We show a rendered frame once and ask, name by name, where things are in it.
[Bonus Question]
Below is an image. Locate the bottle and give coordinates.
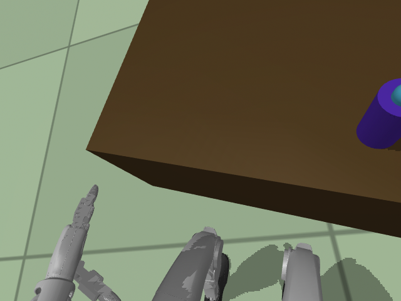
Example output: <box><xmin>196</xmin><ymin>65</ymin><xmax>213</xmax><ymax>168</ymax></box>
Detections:
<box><xmin>357</xmin><ymin>78</ymin><xmax>401</xmax><ymax>149</ymax></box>

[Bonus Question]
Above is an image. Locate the left robot hand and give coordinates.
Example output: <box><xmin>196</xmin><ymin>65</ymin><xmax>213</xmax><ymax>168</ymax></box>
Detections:
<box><xmin>45</xmin><ymin>184</ymin><xmax>121</xmax><ymax>301</ymax></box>

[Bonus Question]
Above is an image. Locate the left robot foot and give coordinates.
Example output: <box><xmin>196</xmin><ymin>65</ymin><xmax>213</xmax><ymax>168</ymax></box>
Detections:
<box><xmin>204</xmin><ymin>253</ymin><xmax>229</xmax><ymax>301</ymax></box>

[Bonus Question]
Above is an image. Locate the left robot arm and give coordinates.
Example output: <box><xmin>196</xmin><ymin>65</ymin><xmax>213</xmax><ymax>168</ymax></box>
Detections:
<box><xmin>31</xmin><ymin>278</ymin><xmax>75</xmax><ymax>301</ymax></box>

